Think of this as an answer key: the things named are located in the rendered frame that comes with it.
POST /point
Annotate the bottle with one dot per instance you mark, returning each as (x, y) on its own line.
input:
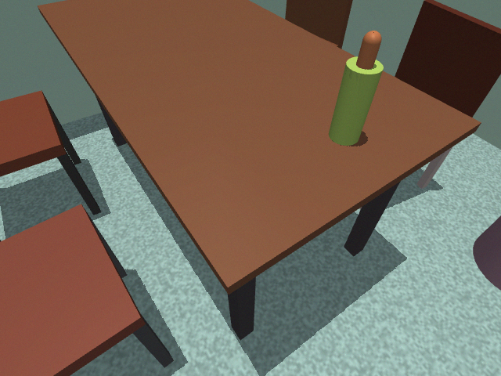
(359, 83)

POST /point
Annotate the table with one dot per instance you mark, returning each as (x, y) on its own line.
(228, 108)

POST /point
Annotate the chair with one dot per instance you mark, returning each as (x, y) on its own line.
(452, 57)
(63, 301)
(327, 19)
(30, 134)

